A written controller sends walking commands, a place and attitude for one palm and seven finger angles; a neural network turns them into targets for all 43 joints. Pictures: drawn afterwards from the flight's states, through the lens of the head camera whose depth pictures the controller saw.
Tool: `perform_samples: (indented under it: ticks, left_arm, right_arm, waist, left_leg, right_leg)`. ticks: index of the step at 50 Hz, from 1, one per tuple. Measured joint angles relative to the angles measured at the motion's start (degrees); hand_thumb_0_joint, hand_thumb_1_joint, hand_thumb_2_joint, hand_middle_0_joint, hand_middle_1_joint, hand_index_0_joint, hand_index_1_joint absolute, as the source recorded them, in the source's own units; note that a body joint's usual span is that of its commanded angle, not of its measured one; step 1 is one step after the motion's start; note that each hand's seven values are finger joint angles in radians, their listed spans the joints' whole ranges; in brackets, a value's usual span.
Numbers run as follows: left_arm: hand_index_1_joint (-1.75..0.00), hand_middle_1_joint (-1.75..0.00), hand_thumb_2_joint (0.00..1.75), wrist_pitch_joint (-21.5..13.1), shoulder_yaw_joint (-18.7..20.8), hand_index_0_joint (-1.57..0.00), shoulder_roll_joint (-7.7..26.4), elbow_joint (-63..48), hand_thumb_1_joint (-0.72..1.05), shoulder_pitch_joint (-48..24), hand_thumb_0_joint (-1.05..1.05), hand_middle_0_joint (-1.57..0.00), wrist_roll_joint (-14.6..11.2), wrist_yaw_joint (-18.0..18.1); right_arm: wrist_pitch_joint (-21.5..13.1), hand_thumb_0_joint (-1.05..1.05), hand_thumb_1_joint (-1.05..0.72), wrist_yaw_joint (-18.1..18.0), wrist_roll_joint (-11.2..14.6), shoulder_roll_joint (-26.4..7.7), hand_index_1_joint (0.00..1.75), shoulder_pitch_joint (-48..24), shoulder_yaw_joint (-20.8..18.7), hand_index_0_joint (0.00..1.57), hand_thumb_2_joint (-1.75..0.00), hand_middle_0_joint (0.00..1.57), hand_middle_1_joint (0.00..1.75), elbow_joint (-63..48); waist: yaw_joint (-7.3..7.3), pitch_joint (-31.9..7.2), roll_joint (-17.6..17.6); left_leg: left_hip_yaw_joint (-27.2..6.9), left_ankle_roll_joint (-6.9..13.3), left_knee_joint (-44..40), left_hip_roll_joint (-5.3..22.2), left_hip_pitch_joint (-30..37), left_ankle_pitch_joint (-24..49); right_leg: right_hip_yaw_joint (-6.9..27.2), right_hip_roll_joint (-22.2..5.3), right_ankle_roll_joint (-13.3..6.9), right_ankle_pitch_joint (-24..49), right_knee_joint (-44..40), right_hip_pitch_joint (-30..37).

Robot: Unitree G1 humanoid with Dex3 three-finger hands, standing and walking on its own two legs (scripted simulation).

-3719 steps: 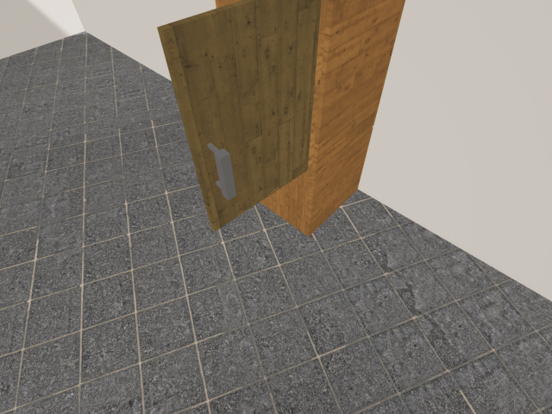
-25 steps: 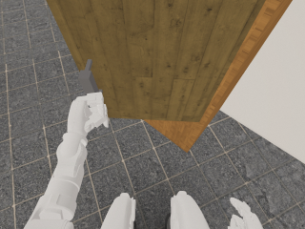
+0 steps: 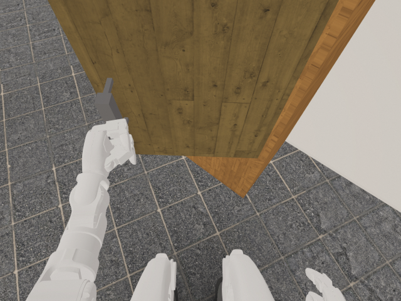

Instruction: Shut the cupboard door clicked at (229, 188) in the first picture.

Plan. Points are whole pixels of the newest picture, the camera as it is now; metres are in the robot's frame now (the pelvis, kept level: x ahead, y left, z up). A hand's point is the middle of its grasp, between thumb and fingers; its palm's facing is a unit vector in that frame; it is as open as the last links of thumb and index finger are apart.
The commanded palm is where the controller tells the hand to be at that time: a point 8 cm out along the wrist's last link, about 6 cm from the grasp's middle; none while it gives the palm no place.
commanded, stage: push the door shut along its arc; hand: left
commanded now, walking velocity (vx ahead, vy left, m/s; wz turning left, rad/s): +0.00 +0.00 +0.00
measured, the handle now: (116, 112) +0.49 +0.18 +0.03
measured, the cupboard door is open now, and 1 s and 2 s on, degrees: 37 22 10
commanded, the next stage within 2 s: pull the fist back off the door in 1.76 s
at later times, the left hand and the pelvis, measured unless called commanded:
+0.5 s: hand (128, 130) +0.44 +0.15 +0.03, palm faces -0.16 -0.98 -0.06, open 3.1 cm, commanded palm +0.44 +0.18 +0.03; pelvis -0.01 +0.01 -0.01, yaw +0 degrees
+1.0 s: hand (151, 106) +0.51 +0.11 +0.03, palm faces -0.30 -0.95 -0.06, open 3.1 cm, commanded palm +0.51 +0.15 +0.03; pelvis -0.01 +0.02 -0.02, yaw -1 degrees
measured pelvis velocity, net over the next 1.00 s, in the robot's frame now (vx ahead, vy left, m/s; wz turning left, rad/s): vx -0.01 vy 0.02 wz -0.02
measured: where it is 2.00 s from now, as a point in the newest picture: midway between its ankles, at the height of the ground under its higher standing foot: outside the picture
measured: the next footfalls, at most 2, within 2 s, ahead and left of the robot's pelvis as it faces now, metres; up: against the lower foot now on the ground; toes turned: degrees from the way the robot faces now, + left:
none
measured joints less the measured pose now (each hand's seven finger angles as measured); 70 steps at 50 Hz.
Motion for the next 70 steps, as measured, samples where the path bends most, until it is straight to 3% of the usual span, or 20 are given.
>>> perform_samples:
  ticks: [6, 21, 39, 60, 70]
  left_arm:
    - [-1.5, -1.5, 0.9, -0.01, 0.26, -1.3, 1.13, 1.49, 0.89, -1.22, 0.01, -1.3, 0.05, -1.61]
    - [-1.5, -1.5, 0.9, 0.86, 1.25, -1.31, 5.49, 13.18, 0.89, -14.16, 0.01, -1.34, -0.48, -6.99]
    - [-1.5, -1.5, 0.9, 2.87, 0.89, -1.31, 9.78, 23.21, 0.9, -26.74, 0.01, -1.31, 1.75, -8.93]
    - [-1.5, -1.5, 0.9, 8.09, 4.75, -1.3, 14.97, 28.23, 0.9, -38.07, 0.01, -1.3, 5.53, -12.04]
    - [-1.5, -1.5, 0.91, 11.53, 5.6, -1.3, 17.53, 27.96, 0.89, -41.71, 0.0, -1.3, 6.04, -14.72]
  right_arm:
    - [-0.06, 0.01, -0.91, -0.2, 0.19, 0.03, 0.3, -0.95, 0.23, 0.2, -0.89, 0.2, 0.3, -0.49]
    - [-0.23, 0.01, -0.91, -0.51, 0.51, -0.46, 0.3, 0.32, 0.76, 0.2, -0.89, 0.2, 0.3, 1.43]
    - [0.75, 0.01, -0.9, 0.41, -0.27, -1.21, 0.3, 4.31, 1.29, 0.2, -0.89, 0.2, 0.3, 2.98]
    - [0.99, 0.01, -0.9, 0.98, -0.81, -0.52, 0.3, 4.73, 3.02, 0.2, -0.89, 0.2, 0.3, 1.37]
    - [0.39, 0.01, -0.91, 0.78, -0.88, -0.58, 0.3, 5.88, 3.13, 0.2, -0.89, 0.2, 0.3, 1.37]
  waist:
    - [-0.03, 0.03, -0.12]
    - [-1.18, 0.42, 0.52]
    - [-5.16, 0.67, 1.49]
    - [-9.73, 1.37, 2.16]
    - [-10.32, 1.75, 2.42]
  left_leg:
    - [-0.1, 0.06, 0.32, -0.01, -0.09, -0.05]
    - [-1.1, 0.59, 3.04, -0.42, -4.34, 0.07]
    - [-1.16, 1.4, 4.89, -0.35, -8.73, 0.25]
    - [-1.09, 1.08, 7.62, 1.44, -13.33, -1.08]
    - [-1.03, 0.76, 8.76, 1.96, -15.48, -1.65]
  right_leg:
    - [-0.09, -0.01, 0.07, -0.01, 0.19, 0.01]
    - [-1.1, -0.47, 0.47, 0.36, 1.63, -3.17]
    - [-1.17, -0.38, 1.17, 1.19, 2.26, -6.96]
    - [-1.09, 1.38, 0.73, 0.95, 4.24, -11.97]
    - [-1.03, 1.88, 0.37, 0.59, 5.49, -14.44]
